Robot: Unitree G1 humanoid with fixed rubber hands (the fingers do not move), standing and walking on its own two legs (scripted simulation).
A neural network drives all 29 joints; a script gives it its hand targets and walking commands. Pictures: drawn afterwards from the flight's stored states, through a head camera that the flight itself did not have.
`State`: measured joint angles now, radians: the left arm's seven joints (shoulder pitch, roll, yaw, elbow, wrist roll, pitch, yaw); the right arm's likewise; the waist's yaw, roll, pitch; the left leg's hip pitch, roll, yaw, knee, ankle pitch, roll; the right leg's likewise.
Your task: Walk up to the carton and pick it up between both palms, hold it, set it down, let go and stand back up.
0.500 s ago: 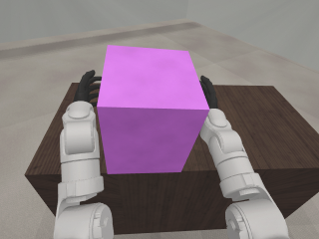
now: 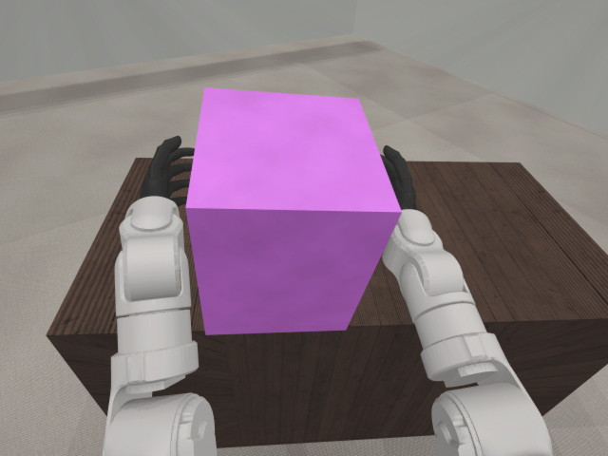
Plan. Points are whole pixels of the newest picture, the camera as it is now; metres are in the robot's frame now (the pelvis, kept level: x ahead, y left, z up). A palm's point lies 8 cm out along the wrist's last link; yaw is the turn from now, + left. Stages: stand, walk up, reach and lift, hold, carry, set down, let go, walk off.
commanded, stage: hold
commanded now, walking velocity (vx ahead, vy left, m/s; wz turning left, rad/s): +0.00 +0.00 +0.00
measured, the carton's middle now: (280, 218) +0.39 +0.02 +0.15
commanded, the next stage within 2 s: none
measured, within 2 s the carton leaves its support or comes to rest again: neither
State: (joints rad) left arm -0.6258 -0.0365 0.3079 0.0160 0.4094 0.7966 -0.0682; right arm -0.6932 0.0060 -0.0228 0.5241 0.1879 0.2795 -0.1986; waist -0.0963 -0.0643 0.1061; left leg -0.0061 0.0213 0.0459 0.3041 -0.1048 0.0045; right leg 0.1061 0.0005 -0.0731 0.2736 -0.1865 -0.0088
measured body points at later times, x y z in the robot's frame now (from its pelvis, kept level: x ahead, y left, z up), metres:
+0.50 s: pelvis +0.00 +0.00 +0.00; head -0.04 +0.02 +0.45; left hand +0.38 +0.16 +0.20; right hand +0.38 -0.14 +0.19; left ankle +0.06 +0.11 -0.75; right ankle -0.01 -0.11 -0.75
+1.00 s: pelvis +0.00 +0.00 +0.00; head -0.04 +0.03 +0.45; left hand +0.37 +0.16 +0.20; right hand +0.38 -0.13 +0.19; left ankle +0.06 +0.11 -0.75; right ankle -0.01 -0.11 -0.75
